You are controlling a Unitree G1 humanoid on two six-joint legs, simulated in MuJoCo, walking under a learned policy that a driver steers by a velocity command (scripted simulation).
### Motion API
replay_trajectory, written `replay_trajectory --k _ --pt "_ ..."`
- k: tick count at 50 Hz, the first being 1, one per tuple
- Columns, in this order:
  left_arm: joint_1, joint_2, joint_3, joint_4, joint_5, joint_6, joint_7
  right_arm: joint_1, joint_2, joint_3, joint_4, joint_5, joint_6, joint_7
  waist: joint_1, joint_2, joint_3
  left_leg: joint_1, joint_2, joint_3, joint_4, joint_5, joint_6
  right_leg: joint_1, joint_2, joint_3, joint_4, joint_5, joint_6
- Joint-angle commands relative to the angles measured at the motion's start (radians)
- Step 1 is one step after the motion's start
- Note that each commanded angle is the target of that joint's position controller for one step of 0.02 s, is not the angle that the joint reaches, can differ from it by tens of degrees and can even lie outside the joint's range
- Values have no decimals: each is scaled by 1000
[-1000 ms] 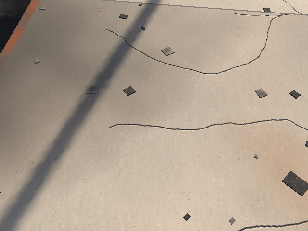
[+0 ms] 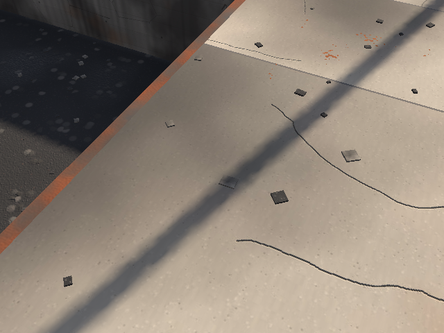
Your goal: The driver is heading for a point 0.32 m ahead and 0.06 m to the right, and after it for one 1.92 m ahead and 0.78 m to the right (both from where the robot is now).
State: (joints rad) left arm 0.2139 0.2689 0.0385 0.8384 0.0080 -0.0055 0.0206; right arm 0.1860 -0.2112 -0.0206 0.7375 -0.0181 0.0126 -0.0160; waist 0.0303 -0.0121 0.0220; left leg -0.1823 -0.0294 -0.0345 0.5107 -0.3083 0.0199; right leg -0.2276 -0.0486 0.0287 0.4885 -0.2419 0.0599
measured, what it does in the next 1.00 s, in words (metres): walks ahead: left foot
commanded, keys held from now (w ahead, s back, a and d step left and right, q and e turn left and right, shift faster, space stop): e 0.18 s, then w+e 0.20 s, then w+q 0.18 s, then q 0.12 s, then e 0.32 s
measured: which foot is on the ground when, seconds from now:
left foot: down 0.00-0.28, up 0.30-0.76, down 0.78-1.00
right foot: down 0.00-0.80, up 0.82-1.00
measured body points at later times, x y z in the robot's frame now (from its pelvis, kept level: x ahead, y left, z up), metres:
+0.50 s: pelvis +0.06 -0.08 +0.01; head +0.07 -0.11 +0.46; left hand +0.15 +0.18 -0.09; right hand +0.15 -0.38 -0.10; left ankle +0.15 +0.09 -0.66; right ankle -0.01 -0.13 -0.74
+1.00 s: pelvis +0.24 -0.10 +0.00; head +0.28 -0.11 +0.45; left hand +0.38 +0.16 -0.13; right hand +0.35 -0.38 -0.11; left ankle +0.34 -0.02 -0.74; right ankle +0.19 -0.23 -0.67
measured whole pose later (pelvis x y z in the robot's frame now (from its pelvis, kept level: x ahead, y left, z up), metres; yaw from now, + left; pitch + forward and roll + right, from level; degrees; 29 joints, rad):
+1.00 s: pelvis +0.24 -0.10 +0.00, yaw -14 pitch +1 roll +2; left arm 0.27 0.29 0.05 0.79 -0.02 0.04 0.04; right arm 0.08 -0.24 -0.05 0.79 -0.02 -0.04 0.00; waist 0.02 -0.03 0.07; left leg -0.34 -0.01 0.14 0.41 -0.09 0.06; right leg -0.48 -0.06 0.05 1.06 -0.50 0.07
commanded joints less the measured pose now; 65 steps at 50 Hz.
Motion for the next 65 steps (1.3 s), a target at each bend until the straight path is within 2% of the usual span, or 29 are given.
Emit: replay_trajectory --k 1,6,9,11,13,14,15,16,17,19,20,24,34,37,39,40,41,42,43,45,47,54,58,60,61,62,63,64,65 --pt "-61 127 31 -67 -13 -9 6 10 -188 -60 -52 6 -5 -20 -36 63 -14 29 124 -106 -119 218 55 -79 10 8 26 149 -15" --pt "-40 113 41 -93 -20 9 -3 1 -207 -80 -60 10 10 -41 -37 179 -26 32 313 -202 -140 366 194 -209 19 -18 307 -188 -24" --pt "-49 102 42 -113 -28 22 -22 -42 -219 -87 -69 16 1 -44 -35 136 -20 47 371 -184 -120 533 225 -264 -20 -13 388 -310 -38" --pt "-18 104 40 -107 -34 25 -36 -57 -249 -98 -66 34 1 -41 -26 136 -58 19 349 -128 -133 318 185 -164 -10 -60 290 -200 -59" --pt "92 108 52 -63 -39 24 -47 -83 -227 -93 -60 49 0 -29 31 114 -63 -125 269 -33 -61 -48 121 63 60 -126 108 -70 -100" --pt "175 139 69 -30 -42 19 -43 -60 -170 -78 -53 34 -4 -20 49 2 -56 -245 194 61 134 -180 67 197 56 -49 12 -106 -138" --pt "233 288 103 -51 -35 1 -30 -97 -90 -54 -108 1 -15 -13 46 -294 -43 -544 42 162 549 -323 -42 305 -238 502 -175 -258 -291" --pt "243 277 82 -84 -2 -35 -46 -173 -131 -60 -148 29 -44 -11 80 -234 -57 -661 -7 -36 666 -352 -25 272 -336 804 -334 -397 -423" --pt "184 221 67 -96 4 -59 -47 -173 -181 -74 -143 60 -64 -4 44 -147 25 -707 46 -72 691 -264 -2 245 -337 749 -342 -436 -404" --pt "114 177 52 -116 -21 -70 -34 -136 -210 -87 -96 32 -89 -3 7 -53 60 -671 100 -67 603 -54 14 214 -240 546 -311 -323 -310" --pt "102 160 44 -117 -19 -69 -25 -112 -210 -90 -75 19 -94 0 -6 -67 48 -628 117 -57 543 34 7 213 -200 444 -315 -207 -277" --pt "180 138 36 -97 -11 -74 -11 -102 -161 -80 -37 27 -89 22 16 -71 2 -598 113 4 445 233 -27 283 -145 217 -330 208 -231" --pt "204 153 33 -40 3 -52 16 -249 -98 -39 -90 40 -103 74 58 -70 74 -427 52 93 66 439 -10 219 -116 -63 -304 641 -144" --pt "217 151 31 -21 -12 -36 21 -196 -129 -49 -86 21 -115 82 7 -102 5 -342 -10 113 20 306 40 318 -137 0 -147 992 -146" --pt "168 173 33 -31 -13 -26 20 -6 -188 -71 -29 8 -127 65 -104 -106 -99 -130 -24 104 -114 419 90 336 -102 23 84 1097 -124" --pt "138 164 24 -57 1 -38 11 144 -248 -81 1 -16 -128 46 -168 -64 -241 220 125 -32 -58 786 161 136 -69 40 291 851 -107" --pt "308 31 -8 -50 18 -47 -6 192 -300 -85 29 -33 -108 36 -75 229 -419 645 469 -369 72 1228 375 -252 94 42 722 -242 -15" --pt "328 143 19 6 -25 -49 -12 215 -209 -70 11 -10 -91 28 -135 124 -553 620 506 -459 9 1091 418 -287 132 178 879 -483 -11" --pt "181 211 44 -53 -58 -42 -10 92 -208 -66 -22 12 -78 16 -129 91 -373 448 443 -307 -64 894 353 -353 68 150 886 -422 -15" --pt "121 154 42 -67 -43 -4 12 -68 -129 -41 -24 22 -65 2 -50 36 -139 120 338 -149 -188 524 263 -344 1 72 765 -324 4" --pt "200 96 37 -56 -32 45 26 -149 -137 -46 -12 -1 -60 7 19 137 -50 -165 266 -23 -291 285 223 -168 -10 14 648 -276 23" --pt "109 104 39 -140 -16 58 15 -171 -216 -75 16 5 -40 -18 -4 123 -112 -116 346 59 -298 245 237 -137 -65 -26 407 -84 -2" --pt "88 115 52 -169 -14 63 -4 -178 -232 -80 34 26 -14 -18 6 117 -92 -65 359 89 -233 170 184 -96 -46 -66 263 -74 -45" --pt "133 122 65 -156 -5 57 -8 -163 -203 -75 50 43 -1 -16 28 73 -86 -77 307 133 -101 90 107 -4 6 -95 93 9 -95" --pt "152 173 83 -160 1 51 -2 -106 -162 -67 72 37 8 -12 19 -69 -48 -139 229 203 83 -7 28 30 -40 25 -55 179 -143" --pt "136 284 104 -205 -2 46 16 -100 -121 -55 41 -7 10 -6 -27 -363 -13 -402 72 259 415 -322 -81 111 -270 387 -129 478 -273" --pt "155 301 99 -217 33 20 3 -212 -155 -66 0 -1 5 -13 31 -301 -63 -467 5 56 611 -388 -73 44 -332 528 -191 421 -407" --pt "121 273 95 -219 36 -4 -6 -221 -178 -74 -2 21 5 -17 14 -198 -68 -498 26 0 679 -309 -54 60 -291 451 -195 355 -382" --pt "63 249 91 -227 16 -16 -5 -192 -186 -81 13 29 6 -22 -19 -141 -66 -510 47 -21 673 -208 -40 73 -243 377 -176 316 -322"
